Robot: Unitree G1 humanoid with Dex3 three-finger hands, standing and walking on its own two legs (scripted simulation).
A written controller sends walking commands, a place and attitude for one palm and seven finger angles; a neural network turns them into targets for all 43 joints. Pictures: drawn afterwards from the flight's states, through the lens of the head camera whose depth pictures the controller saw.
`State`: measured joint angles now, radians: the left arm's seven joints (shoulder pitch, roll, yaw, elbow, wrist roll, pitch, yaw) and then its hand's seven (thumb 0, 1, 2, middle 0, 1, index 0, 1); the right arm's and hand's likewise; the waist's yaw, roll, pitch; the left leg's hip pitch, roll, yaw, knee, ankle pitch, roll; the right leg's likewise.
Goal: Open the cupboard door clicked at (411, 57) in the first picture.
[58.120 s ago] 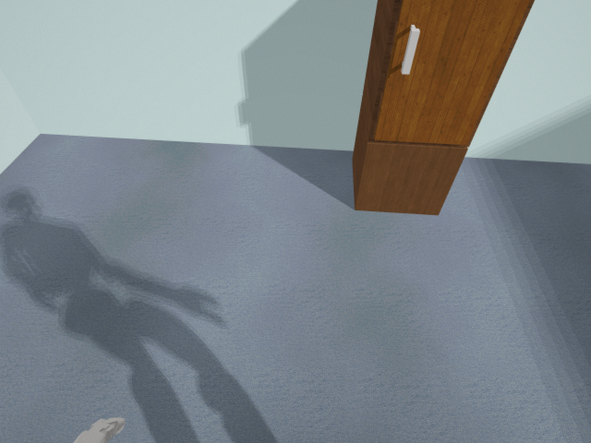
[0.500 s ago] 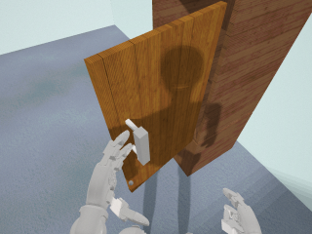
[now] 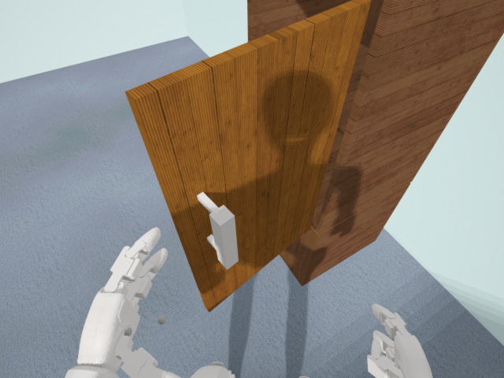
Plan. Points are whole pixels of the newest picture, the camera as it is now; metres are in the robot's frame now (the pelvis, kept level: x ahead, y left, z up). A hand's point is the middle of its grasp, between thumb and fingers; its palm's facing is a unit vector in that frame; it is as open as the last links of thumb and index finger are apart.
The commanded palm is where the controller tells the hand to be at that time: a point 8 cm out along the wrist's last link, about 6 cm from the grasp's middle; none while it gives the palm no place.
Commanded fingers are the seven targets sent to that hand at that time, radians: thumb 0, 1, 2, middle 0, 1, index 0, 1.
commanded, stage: slide the hand sideways off the handle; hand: left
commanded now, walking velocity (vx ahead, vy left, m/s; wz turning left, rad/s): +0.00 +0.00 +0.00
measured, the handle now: (216, 231) +0.32 +0.07 +0.08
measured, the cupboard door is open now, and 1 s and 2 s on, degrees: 100 100 100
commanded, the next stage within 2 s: draw the hand back to the body in 0.10 s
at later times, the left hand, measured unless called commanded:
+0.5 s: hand (122, 314) +0.18 +0.16 +0.12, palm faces -0.06 -1.00 -0.07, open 16.3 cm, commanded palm +0.15 +0.22 +0.12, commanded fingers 0.00 -0.50 0.30 -0.15 -0.30 -0.15 -0.30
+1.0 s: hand (41, 287) +0.19 +0.24 +0.16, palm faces +0.25 -0.90 -0.35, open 13.9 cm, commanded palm +0.15 +0.29 +0.19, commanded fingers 0.00 0.23 0.62 -0.18 -0.30 -0.18 -0.30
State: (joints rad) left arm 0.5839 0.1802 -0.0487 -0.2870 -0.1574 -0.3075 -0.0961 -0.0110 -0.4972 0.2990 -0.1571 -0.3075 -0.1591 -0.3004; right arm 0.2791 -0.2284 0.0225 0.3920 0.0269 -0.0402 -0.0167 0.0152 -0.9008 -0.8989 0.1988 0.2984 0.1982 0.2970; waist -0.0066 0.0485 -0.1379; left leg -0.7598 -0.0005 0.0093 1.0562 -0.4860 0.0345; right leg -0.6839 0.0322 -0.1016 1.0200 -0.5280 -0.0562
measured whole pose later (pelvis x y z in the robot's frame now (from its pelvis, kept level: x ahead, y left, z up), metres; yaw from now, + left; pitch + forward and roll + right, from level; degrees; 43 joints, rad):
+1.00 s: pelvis +0.01 +0.03 +0.05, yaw +0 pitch +2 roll -2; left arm 0.61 0.33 0.13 -0.47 -0.06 -0.01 0.11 -0.01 -0.09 0.47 -0.17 -0.30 -0.17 -0.30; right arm 0.27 -0.23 0.07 0.50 0.03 -0.07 -0.10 0.02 -0.90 -0.90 0.20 0.30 0.20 0.30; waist 0.04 0.07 -0.07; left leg -0.38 -0.03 0.03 0.71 -0.36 0.07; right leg -0.29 0.02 -0.07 0.64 -0.37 -0.01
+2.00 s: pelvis +0.01 +0.00 +0.07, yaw -1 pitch -3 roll -1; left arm 0.47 0.37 0.36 -0.38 -0.07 -0.11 0.10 0.02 0.89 0.90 -0.21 -0.31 -0.21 -0.30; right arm 0.18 -0.23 0.03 0.62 0.01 -0.06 -0.07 0.02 -0.90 -0.90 0.20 0.30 0.20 0.30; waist 0.04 0.07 0.02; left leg -0.16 0.00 0.03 0.45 -0.23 0.04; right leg -0.07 0.06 -0.05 0.36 -0.23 -0.04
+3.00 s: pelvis -0.14 +0.05 +0.05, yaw +1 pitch -1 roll -3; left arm 0.54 0.44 0.41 -0.55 -0.03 -0.22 0.15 0.01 0.89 0.90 -0.21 -0.31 -0.21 -0.30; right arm 0.20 -0.22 -0.02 0.63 0.01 -0.05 -0.06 0.01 -0.90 -0.90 0.20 0.30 0.20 0.30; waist 0.00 0.00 -0.01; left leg -0.42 -0.02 0.00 0.67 -0.32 0.01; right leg -0.32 0.05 0.01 0.55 -0.22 0.01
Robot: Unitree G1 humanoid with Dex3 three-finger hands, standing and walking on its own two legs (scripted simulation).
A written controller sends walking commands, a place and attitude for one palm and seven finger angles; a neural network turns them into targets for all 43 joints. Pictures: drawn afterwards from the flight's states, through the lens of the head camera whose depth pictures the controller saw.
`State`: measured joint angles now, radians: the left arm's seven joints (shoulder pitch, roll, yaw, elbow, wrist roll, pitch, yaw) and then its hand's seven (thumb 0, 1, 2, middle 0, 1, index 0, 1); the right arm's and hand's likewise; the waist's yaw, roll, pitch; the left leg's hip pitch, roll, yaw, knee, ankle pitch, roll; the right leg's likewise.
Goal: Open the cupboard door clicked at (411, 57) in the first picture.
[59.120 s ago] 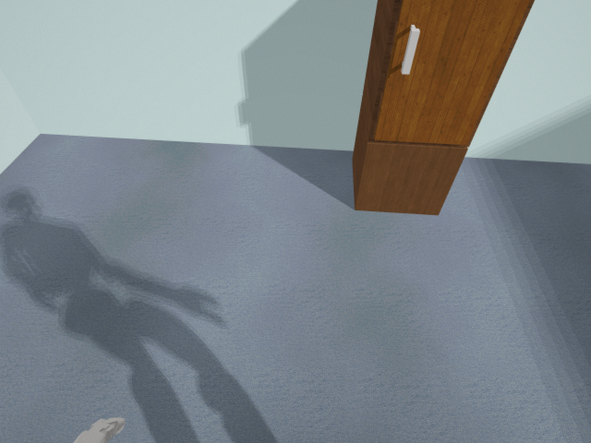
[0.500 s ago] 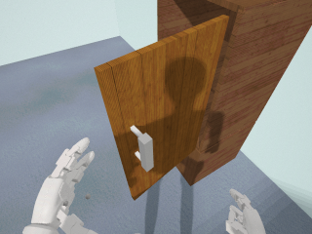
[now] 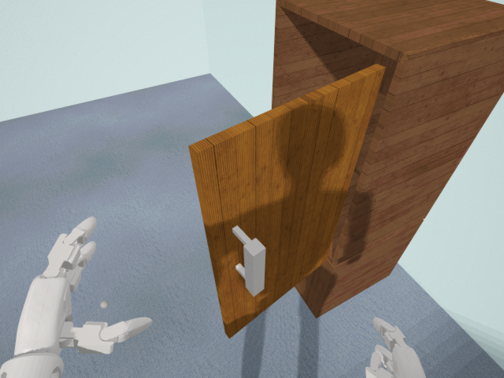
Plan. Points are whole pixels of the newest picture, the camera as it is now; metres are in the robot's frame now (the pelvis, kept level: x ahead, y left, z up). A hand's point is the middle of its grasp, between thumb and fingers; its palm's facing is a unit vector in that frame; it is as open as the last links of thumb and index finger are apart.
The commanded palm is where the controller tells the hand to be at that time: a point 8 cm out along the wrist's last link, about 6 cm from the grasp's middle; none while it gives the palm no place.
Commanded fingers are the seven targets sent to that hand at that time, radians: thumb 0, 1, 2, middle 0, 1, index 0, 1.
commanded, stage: draw the hand back to the body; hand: left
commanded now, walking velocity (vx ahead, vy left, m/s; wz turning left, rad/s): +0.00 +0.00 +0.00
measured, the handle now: (246, 260) +0.30 +0.05 +0.03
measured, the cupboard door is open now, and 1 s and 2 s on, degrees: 100 100 100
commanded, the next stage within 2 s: step back with the hand held close in 0.78 s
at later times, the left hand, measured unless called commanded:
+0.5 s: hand (49, 249) +0.20 +0.26 +0.19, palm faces +0.44 -0.80 -0.41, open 8.2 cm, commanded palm +0.15 +0.29 +0.19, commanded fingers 0.00 0.90 0.90 -0.20 -0.30 -0.20 -0.30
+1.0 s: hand (66, 260) +0.20 +0.23 +0.18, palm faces +0.42 -0.80 -0.42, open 7.4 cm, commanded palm +0.14 +0.27 +0.20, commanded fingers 0.00 0.90 0.90 -0.20 -0.30 -0.20 -0.30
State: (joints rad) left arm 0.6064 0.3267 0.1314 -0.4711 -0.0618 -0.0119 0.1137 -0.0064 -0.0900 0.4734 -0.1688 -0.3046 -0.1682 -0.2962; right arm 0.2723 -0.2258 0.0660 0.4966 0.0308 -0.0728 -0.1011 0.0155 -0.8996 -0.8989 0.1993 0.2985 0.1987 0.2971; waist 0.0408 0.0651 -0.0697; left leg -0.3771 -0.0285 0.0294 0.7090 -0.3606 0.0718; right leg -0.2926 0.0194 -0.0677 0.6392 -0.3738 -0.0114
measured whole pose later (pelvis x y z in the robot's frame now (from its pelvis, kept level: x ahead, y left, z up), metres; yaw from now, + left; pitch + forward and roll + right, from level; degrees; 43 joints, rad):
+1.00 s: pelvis +0.00 -0.03 +0.02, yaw -1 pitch -3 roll -1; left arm 0.47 0.37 0.36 -0.38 -0.07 -0.11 0.10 0.02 0.89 0.90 -0.21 -0.31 -0.21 -0.30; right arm 0.18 -0.23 0.03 0.62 0.01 -0.06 -0.07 0.02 -0.90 -0.90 0.20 0.30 0.20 0.30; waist 0.04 0.07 0.02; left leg -0.16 0.00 0.03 0.45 -0.23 0.04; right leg -0.07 0.06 -0.05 0.36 -0.23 -0.04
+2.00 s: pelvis -0.15 +0.02 +0.00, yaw +1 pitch -1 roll -3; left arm 0.54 0.44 0.41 -0.55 -0.03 -0.22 0.15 0.01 0.89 0.90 -0.21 -0.31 -0.21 -0.30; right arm 0.20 -0.22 -0.02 0.63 0.01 -0.05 -0.06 0.01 -0.90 -0.90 0.20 0.30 0.20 0.30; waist 0.00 0.00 -0.01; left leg -0.42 -0.02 0.00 0.67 -0.32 0.01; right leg -0.32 0.05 0.01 0.55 -0.22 0.01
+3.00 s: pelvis -0.31 +0.02 +0.02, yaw -2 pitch +2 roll +3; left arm 0.51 0.40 0.43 -0.38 -0.01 -0.23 0.16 0.01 0.89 0.90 -0.21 -0.31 -0.21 -0.30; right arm 0.31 -0.25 -0.03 0.70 0.00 -0.12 -0.10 0.02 -0.90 -0.90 0.20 0.30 0.20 0.30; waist 0.01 -0.01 -0.06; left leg -0.42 0.03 0.05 0.85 -0.34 0.01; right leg -0.25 -0.01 -0.08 0.44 -0.24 -0.07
